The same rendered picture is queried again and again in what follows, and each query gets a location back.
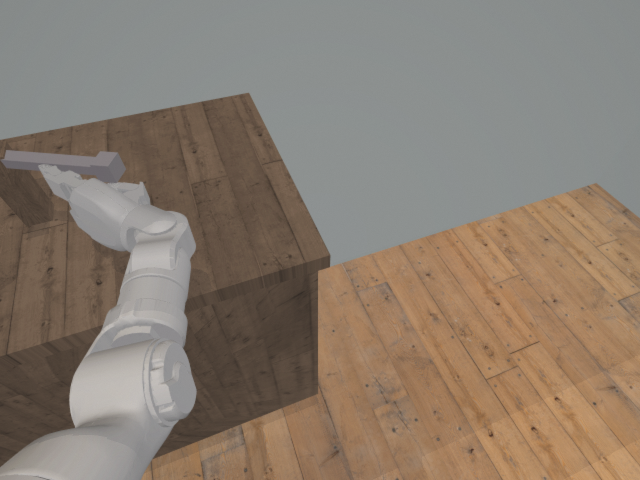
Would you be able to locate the robot left upper arm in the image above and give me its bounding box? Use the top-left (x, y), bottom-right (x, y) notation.
top-left (0, 338), bottom-right (197, 480)

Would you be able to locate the tap lever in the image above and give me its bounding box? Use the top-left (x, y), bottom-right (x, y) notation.
top-left (0, 150), bottom-right (126, 183)

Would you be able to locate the robot left forearm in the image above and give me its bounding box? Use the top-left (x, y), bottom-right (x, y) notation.
top-left (69, 204), bottom-right (196, 425)

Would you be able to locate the counter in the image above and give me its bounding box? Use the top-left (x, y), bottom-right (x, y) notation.
top-left (0, 93), bottom-right (330, 467)

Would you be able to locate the robot left hand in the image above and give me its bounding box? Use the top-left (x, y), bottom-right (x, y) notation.
top-left (38, 164), bottom-right (150, 251)

